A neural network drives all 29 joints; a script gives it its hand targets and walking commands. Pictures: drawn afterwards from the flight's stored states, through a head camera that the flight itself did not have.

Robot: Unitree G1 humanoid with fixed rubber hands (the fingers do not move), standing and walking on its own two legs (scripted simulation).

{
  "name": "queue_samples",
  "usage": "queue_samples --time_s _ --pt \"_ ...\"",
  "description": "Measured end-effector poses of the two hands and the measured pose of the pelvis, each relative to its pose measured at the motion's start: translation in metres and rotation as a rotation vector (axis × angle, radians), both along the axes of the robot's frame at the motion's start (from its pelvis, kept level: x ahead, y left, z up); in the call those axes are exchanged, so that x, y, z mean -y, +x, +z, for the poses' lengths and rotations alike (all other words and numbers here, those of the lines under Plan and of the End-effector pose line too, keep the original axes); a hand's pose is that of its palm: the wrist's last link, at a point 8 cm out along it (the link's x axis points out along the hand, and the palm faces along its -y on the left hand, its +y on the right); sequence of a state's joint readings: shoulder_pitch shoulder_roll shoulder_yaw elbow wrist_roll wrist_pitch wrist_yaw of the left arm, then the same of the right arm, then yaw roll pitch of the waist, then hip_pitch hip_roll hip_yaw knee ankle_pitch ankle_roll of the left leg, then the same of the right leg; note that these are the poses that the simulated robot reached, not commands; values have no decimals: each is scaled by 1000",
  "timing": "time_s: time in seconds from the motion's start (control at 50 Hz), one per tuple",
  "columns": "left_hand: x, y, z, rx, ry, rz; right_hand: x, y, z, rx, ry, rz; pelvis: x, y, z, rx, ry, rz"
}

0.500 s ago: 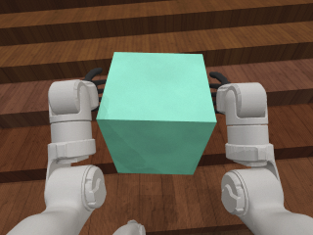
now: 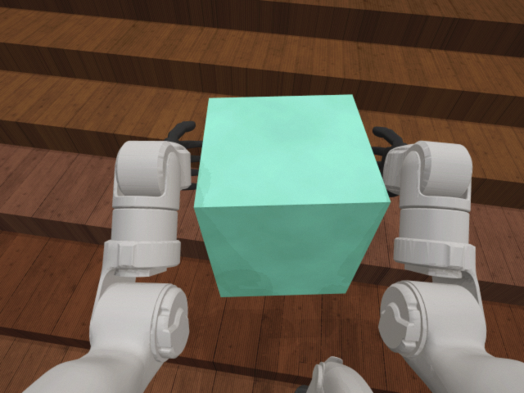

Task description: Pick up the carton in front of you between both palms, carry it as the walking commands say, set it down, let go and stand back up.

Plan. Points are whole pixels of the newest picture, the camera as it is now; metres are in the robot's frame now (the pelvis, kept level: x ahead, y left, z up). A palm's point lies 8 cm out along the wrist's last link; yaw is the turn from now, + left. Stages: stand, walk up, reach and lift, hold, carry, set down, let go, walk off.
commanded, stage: carry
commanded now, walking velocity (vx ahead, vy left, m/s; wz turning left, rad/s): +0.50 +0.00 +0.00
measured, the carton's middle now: (282, 202) +0.39 +0.04 +0.08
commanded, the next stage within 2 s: none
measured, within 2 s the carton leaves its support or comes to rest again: neither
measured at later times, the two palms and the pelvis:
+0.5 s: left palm out of the picture +0.70 +0.18 +0.32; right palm out of the picture +0.68 -0.11 +0.31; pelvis +0.31 +0.06 +0.13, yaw +1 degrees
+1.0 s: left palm out of the picture +0.97 +0.19 +0.43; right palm out of the picture +0.99 -0.11 +0.43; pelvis +0.60 +0.00 +0.25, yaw +1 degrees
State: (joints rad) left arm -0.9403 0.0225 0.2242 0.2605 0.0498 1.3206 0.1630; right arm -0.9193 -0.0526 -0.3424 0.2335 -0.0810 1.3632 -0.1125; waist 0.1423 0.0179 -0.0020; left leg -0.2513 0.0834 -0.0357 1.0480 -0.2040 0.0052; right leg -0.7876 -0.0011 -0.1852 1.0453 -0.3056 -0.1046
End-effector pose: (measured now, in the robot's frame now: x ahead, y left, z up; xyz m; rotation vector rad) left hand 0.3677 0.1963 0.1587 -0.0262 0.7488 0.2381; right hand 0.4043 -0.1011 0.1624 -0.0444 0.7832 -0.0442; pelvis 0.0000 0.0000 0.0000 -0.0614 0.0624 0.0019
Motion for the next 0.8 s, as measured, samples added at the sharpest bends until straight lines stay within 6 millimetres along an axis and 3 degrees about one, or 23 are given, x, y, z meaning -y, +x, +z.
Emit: queue_samples --time_s 0.08,0.16,0.24,0.32,0.38,0.46,0.52,0.58,0.68,0.8 --pt "-3 29 18 -26 3 51 -5 46 16 -29 51 8 7 35 40 -4 8 12" --pt "-3 74 60 52 -26 79 -6 92 60 46 76 13 12 75 71 -10 34 30" --pt "-3 127 108 143 -12 70 -5 139 104 140 86 10 6 123 86 -19 46 32" --pt "-4 181 142 156 25 28 -4 184 132 160 80 -3 -12 181 94 -10 61 11" --pt "-4 229 157 124 36 -12 -4 221 144 132 59 -22 -27 228 102 -14 93 6" --pt "4 305 162 60 21 -111 5 263 147 70 2 -102 -54 290 114 -7 115 4" --pt "15 349 158 -11 -21 -177 15 278 144 -2 -39 -161 -66 316 139 11 112 10" --pt "20 375 162 -63 -46 -194 18 293 150 -54 -50 -186 -70 342 167 20 100 5" --pt "14 423 201 -4 -50 -185 14 346 191 5 -35 -193 -74 388 200 19 77 -15" --pt "6 487 250 104 -63 -154 7 423 248 114 -50 -161 -58 458 217 8 68 -5"
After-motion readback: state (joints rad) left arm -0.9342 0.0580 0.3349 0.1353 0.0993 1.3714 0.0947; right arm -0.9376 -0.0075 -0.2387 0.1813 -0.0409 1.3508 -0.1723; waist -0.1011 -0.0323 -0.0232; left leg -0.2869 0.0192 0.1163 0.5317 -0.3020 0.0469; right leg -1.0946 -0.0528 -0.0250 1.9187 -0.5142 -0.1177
